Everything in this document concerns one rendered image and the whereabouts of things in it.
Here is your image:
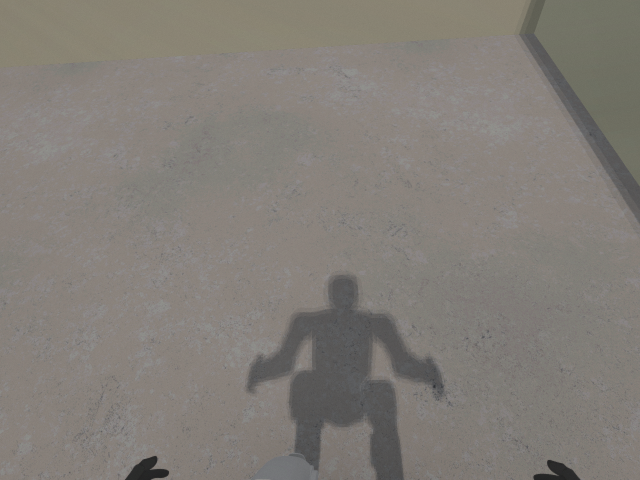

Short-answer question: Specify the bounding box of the left robot hand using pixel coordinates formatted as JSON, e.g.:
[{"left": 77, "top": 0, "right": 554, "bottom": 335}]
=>
[{"left": 125, "top": 456, "right": 169, "bottom": 480}]

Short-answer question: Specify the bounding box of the right robot hand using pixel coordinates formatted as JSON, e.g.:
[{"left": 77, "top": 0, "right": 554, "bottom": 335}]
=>
[{"left": 533, "top": 460, "right": 580, "bottom": 480}]

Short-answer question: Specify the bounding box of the left robot thigh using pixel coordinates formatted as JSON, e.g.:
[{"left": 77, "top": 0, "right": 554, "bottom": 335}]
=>
[{"left": 251, "top": 456, "right": 318, "bottom": 480}]

